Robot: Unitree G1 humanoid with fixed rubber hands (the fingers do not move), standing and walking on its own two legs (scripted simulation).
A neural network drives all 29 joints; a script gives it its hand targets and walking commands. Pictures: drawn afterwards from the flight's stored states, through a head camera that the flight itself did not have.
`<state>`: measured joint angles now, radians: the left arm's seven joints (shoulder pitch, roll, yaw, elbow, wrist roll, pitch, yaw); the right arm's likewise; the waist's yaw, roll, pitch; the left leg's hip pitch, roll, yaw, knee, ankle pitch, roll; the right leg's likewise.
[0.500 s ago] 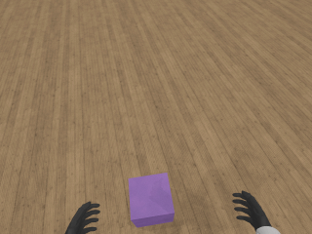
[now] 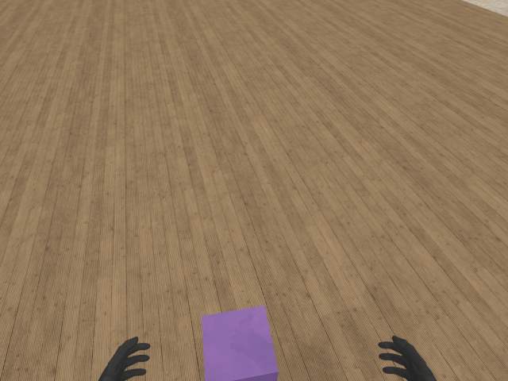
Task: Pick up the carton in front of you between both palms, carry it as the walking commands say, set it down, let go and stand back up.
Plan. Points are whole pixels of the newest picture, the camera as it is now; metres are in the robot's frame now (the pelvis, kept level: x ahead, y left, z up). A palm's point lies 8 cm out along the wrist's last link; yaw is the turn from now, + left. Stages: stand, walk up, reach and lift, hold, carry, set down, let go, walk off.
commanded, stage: stand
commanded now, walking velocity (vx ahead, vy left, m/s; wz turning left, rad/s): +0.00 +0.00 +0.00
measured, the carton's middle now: (239, 355) +0.38 +0.08 -0.65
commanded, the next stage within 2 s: none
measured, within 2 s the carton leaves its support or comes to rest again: neither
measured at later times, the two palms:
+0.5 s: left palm out of the picture +0.13 +0.31 -0.11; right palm out of the picture +0.12 -0.27 -0.08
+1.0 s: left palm out of the picture +0.09 +0.31 -0.11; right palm out of the picture +0.09 -0.29 -0.09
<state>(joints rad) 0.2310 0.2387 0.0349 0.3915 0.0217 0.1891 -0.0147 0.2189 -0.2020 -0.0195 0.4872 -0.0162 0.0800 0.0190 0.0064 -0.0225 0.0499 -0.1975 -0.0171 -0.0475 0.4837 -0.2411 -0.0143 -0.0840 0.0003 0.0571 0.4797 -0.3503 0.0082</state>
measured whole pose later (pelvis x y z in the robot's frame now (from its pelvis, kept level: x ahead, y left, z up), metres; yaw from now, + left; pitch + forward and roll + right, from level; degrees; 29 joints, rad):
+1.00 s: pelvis +0.00 +0.02 +0.00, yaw -1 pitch -2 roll +0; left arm 0.21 0.37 0.01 0.88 0.03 0.00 0.02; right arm 0.13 -0.35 -0.02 0.95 -0.03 0.00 -0.01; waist -0.01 -0.03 0.02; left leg -0.19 -0.02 -0.03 0.45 -0.22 0.01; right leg -0.06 -0.01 0.07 0.39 -0.29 0.03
